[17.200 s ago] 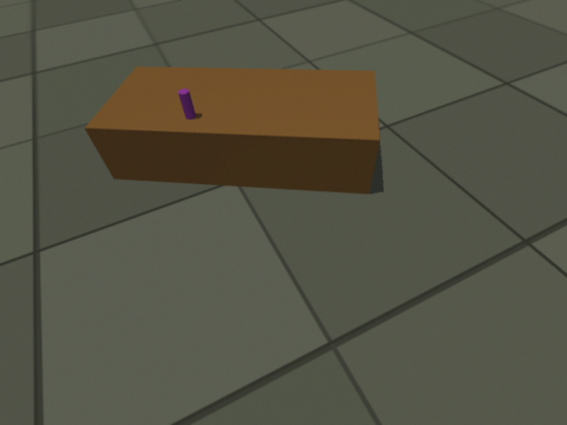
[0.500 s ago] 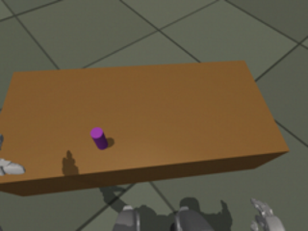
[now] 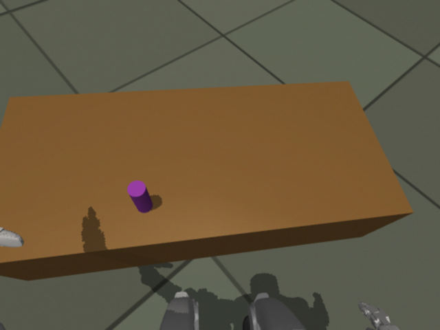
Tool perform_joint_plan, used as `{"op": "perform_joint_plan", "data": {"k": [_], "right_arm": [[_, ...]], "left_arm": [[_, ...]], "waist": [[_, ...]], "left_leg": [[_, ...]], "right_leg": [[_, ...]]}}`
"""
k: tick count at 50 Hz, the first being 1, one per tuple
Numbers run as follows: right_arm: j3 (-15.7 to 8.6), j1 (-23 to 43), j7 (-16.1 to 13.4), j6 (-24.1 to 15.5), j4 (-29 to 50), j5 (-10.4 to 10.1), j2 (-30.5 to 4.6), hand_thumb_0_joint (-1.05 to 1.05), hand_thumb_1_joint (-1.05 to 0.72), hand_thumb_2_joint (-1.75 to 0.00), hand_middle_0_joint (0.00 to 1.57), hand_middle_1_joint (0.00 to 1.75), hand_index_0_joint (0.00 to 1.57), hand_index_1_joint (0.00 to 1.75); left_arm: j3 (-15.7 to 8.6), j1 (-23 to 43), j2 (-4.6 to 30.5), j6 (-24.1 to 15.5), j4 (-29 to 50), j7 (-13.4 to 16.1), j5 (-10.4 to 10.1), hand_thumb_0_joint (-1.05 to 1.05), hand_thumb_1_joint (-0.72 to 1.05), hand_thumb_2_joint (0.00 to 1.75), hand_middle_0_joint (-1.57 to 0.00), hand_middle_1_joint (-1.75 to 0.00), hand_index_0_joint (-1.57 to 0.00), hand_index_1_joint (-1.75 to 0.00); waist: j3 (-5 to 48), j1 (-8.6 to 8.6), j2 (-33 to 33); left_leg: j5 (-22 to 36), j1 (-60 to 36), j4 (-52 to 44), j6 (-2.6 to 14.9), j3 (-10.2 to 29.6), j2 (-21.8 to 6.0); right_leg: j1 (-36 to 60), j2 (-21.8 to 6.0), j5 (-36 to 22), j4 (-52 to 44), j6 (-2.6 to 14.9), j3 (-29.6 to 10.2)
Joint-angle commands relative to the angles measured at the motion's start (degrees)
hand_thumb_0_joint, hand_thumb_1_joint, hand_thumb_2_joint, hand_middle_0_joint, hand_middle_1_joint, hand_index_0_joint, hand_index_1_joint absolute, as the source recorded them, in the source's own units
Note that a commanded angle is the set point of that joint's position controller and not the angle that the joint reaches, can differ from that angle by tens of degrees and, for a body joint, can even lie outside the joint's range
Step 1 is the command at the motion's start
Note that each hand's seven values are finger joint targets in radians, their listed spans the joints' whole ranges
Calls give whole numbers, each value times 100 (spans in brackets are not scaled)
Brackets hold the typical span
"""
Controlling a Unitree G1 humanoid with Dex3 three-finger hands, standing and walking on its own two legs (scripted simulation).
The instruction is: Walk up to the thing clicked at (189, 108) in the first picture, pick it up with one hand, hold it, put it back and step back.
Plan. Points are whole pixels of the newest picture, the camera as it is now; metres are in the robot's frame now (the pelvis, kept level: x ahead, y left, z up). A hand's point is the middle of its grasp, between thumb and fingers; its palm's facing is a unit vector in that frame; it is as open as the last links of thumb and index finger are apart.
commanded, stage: go down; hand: left
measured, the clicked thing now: (141, 197) +0.48 +0.21 -0.30
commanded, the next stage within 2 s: none
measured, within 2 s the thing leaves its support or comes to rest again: neither
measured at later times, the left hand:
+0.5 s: hand out of the picture +0.37 +0.39 -0.01, palm faces +0.20 -0.97 -0.10, open 17.4 cm
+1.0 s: hand out of the picture +0.39 +0.40 +0.00, palm faces +0.20 -0.98 -0.08, open 17.4 cm
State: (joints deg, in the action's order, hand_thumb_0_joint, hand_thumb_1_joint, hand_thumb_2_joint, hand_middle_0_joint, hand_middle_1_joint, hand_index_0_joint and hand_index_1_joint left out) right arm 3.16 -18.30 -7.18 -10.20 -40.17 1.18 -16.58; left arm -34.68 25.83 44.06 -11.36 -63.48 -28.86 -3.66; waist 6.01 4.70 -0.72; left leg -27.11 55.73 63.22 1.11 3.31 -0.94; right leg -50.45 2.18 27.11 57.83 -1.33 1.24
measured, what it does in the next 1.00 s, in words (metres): stands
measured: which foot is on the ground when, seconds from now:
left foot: down 0.00-1.00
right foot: down 0.00-1.00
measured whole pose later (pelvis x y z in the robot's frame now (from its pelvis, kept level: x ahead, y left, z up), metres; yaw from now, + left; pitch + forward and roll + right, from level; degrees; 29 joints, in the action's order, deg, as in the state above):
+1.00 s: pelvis -0.01 +0.00 -0.03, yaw +0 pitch +25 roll -6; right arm 5.8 -16.6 -6.4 -9.5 -39.3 2.3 -17.5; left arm -39.7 36.5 51.8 -15.0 -68.8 -34.1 -4.8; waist 5.5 6.5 -1.0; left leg -29.0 66.7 70.7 1.0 4.9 -0.8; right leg -60.5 2.3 29.1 64.5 -1.4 2.9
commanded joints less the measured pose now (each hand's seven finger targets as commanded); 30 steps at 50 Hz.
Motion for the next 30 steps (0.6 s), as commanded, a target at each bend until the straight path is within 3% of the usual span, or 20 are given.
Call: {"op": "perform_joint_plan", "data": {"k": [1,2,5,6,12,21,24,25,26,29,30], "right_arm": [[-413,-607,-116,-140,413,-9,-1173,0,-88,-90,20,30,20,30],[-411,-581,-107,-138,412,-5,-1179,0,-89,-90,20,30,20,30],[-401,-621,-115,-138,388,13,-1187,0,-88,-90,20,30,20,30],[-371,-617,-114,-147,385,33,-1181,0,-88,-90,20,30,20,30],[-372,-568,-96,-142,379,64,-1238,0,-88,-90,20,30,20,30],[-271,-665,-84,-100,334,101,-1277,0,-89,-90,20,30,20,30],[-252,-665,-78,-77,363,82,-1267,0,-88,-90,20,30,20,30],[-258,-679,-73,-65,350,86,-1268,0,-89,-90,20,30,20,30],[-251,-652,-74,-77,388,88,-1277,0,-89,-90,20,30,20,30],[-252,-638,-61,-64,393,80,-1291,0,-89,-90,20,30,20,30],[-251,-648,-64,-67,406,75,-1290,0,-89,-90,20,30,20,30]], "left_arm": [[-381,1257,2158,-354,920,19,-183,0,-53,6,-6,0,-4,-2],[-414,1451,2268,-378,970,0,-191,0,-56,4,-7,-1,-5,-3],[-421,1654,2297,-483,911,-27,-207,0,-54,6,-6,0,-4,-2],[-515,1685,2421,-525,889,-33,-208,0,-54,6,-6,0,-4,-2],[-530,1887,2529,-654,845,-145,-203,0,-51,7,-6,-1,-3,-3],[-702,2016,2792,-656,736,-301,-273,0,-53,7,-6,-1,-3,-3],[-692,1993,2822,-659,617,-305,-266,0,-52,8,-6,-2,-3,-4],[-811,1894,2892,-658,570,-307,-266,0,-54,8,-5,-2,-3,-4],[-719,2020,2857,-656,582,-330,-260,0,-52,7,-6,-1,-3,-3],[-803,2124,2997,-704,681,-348,-275,0,-52,8,-5,-2,-3,-4],[-765,2148,2903,-695,613,-358,-294,0,-54,7,-6,-2,-3,-4]], "waist": [[1954,-184,1083],[1930,-154,1175],[2079,-60,1083],[2034,-77,1045],[2209,-116,1384],[2615,-108,1384],[2458,-113,1345],[2534,-160,1350],[2496,-105,1358],[2467,-131,1440],[2450,-89,1381]], "left_leg": [[1966,-2131,-893,-53,101,-109],[1797,-2049,-886,-51,119,-117],[1993,-2150,-750,-27,108,-115],[1986,-2017,-706,-9,85,-97],[1710,-2151,-736,-85,184,-132],[2481,-2171,-396,-94,277,-133],[2183,-1970,-406,-83,246,-101],[2262,-1963,-400,-91,279,-112],[2179,-1973,-391,-87,264,-116],[2009,-1921,-407,-97,303,-125],[1905,-1911,-411,-89,311,-128]], "right_leg": [[323,-1,-1246,-582,316,150],[237,-2,-1117,-565,316,141],[182,-4,-1263,-529,302,128],[228,-18,-1300,-520,299,108],[-130,-9,-962,-354,331,147],[-287,-5,-1294,-148,320,207],[-268,-3,-1188,-138,321,186],[-287,-1,-1220,-94,322,208],[-337,0,-1173,-95,319,201],[-433,0,-1053,-42,323,199],[-459,-1,-1000,-52,320,195]]}}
